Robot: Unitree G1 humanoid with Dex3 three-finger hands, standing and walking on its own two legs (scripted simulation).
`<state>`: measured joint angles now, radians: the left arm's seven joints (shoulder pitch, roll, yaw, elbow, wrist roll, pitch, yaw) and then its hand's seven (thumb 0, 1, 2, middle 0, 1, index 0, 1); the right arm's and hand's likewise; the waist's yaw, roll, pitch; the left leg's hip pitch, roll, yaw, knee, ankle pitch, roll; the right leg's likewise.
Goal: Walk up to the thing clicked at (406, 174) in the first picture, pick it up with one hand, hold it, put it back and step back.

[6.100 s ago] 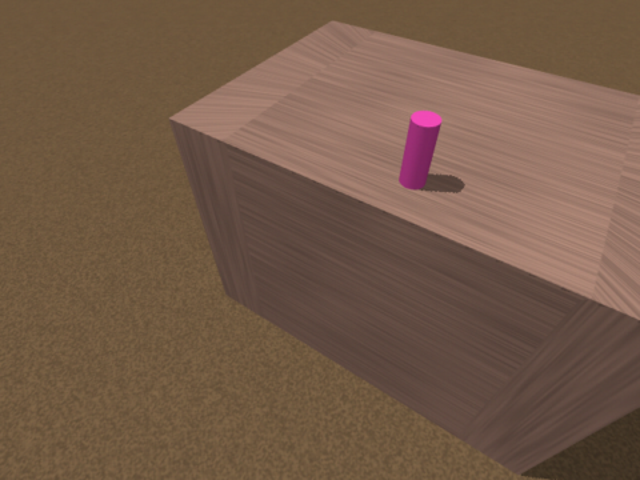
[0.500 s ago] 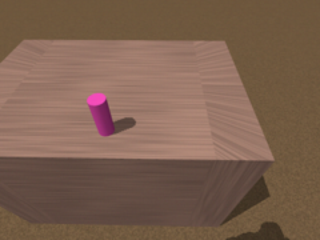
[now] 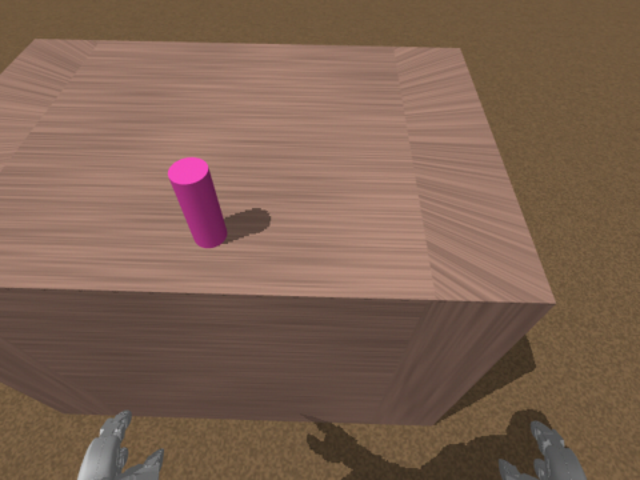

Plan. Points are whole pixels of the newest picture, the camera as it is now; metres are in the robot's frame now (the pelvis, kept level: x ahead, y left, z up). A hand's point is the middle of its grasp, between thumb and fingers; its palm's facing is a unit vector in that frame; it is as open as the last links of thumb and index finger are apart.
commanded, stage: rise first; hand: left
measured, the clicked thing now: (200, 206) +0.48 +0.20 +0.04
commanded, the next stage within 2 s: go down in 1.62 s
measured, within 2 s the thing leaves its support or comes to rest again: neither
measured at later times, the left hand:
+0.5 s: hand (114, 408) +0.21 +0.25 -0.01, palm faces +0.30 -0.89 -0.36, open 17.1 cm
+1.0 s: hand (76, 403) +0.19 +0.25 +0.08, palm faces +0.34 -0.85 -0.40, open 17.5 cm
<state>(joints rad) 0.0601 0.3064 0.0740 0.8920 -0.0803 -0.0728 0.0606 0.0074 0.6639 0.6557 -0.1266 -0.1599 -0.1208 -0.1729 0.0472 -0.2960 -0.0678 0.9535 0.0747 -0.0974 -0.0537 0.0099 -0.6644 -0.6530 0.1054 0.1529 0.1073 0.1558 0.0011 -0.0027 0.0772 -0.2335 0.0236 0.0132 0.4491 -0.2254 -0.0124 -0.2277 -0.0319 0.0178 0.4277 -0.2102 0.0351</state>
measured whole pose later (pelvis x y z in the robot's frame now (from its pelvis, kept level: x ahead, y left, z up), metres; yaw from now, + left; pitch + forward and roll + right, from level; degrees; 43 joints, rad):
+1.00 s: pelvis +0.01 -0.01 +0.00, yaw +2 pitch -3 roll +0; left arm 0.47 0.31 0.26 -0.11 -0.05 -0.19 0.03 -0.02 -0.55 0.01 -0.05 -0.04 -0.06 -0.04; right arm 0.24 -0.24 -0.15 0.65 0.02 -0.09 -0.05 -0.01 0.50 -0.03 0.05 0.04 0.05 0.05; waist 0.05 0.05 0.03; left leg -0.13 0.02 -0.02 0.42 -0.24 -0.03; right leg -0.12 -0.03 -0.02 0.43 -0.25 0.02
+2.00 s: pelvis +0.01 -0.01 -0.01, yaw +3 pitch -3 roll +0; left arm 0.30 0.34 0.39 -0.10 -0.11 -0.32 -0.07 -0.02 -0.61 0.06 -0.07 -0.06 -0.07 -0.08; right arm 0.23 -0.21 -0.15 0.66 0.02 -0.12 -0.04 -0.01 0.49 -0.05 0.05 0.05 0.05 0.05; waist 0.04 0.04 0.01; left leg -0.19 0.01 -0.03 0.51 -0.27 -0.02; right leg -0.18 -0.04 -0.03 0.51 -0.28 0.03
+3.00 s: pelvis +0.01 +0.00 +0.00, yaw +2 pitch +3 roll +0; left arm -0.45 0.67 0.56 0.77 -0.26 0.02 -0.56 -0.02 -0.60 0.07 -0.03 -0.03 -0.04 -0.04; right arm 0.24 -0.24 0.01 0.68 0.02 -0.21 -0.16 -0.01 0.52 -0.05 0.05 0.05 0.05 0.05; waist -0.02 0.00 -0.06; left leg -0.31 0.02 -0.02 0.51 -0.25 -0.01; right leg -0.29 -0.04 -0.02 0.48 -0.25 0.03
